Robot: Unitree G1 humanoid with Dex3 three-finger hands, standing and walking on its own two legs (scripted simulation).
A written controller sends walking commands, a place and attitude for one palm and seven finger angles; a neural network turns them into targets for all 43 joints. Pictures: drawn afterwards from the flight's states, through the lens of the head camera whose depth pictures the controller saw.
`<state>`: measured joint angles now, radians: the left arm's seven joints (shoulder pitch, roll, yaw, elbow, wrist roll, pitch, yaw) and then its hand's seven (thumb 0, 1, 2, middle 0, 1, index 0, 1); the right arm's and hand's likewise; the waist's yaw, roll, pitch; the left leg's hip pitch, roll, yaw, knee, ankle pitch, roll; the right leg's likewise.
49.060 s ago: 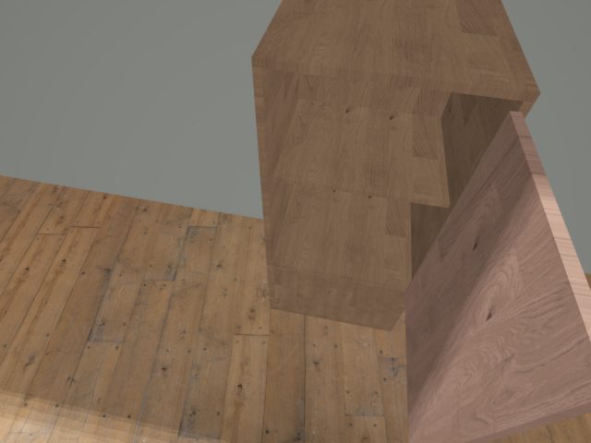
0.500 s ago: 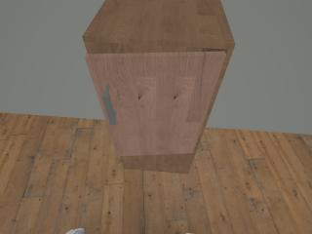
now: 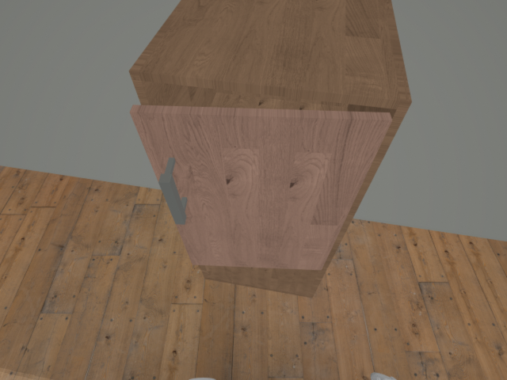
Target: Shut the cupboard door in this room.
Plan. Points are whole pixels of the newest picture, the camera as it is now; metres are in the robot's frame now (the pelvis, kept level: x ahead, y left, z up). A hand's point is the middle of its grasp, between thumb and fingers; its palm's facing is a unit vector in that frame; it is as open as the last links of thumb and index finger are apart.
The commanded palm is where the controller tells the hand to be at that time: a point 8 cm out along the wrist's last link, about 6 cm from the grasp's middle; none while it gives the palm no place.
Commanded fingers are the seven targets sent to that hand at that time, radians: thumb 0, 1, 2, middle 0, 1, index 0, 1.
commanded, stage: come to a stop and stand still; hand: left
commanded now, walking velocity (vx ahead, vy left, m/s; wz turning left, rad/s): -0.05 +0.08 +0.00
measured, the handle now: (176, 192) +0.42 +0.20 -0.01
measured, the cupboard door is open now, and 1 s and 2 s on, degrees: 8 8 8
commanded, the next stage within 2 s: look again from close up in 0.82 s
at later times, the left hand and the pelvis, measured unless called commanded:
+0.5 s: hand out of the picture +0.00 +0.24 -0.17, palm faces +0.04 -0.97 -0.25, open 7.4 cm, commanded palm none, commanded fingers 0.00 0.90 0.90 -0.20 -0.30 -0.20 -0.30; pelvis -0.04 +0.05 +0.00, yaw +0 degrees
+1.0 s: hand out of the picture -0.06 +0.24 -0.17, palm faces -0.02 -0.98 -0.21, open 7.4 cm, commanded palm none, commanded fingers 0.00 0.90 0.90 -0.20 -0.30 -0.20 -0.30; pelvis -0.05 +0.06 +0.01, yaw -2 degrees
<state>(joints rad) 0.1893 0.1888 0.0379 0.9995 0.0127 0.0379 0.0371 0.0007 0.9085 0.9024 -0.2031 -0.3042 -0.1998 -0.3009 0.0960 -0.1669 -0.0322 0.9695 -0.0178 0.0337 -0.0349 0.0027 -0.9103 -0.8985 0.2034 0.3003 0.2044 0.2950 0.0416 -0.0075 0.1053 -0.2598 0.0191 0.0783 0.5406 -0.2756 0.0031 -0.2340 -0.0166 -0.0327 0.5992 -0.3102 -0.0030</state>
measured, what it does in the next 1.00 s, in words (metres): steps on the spot: left foot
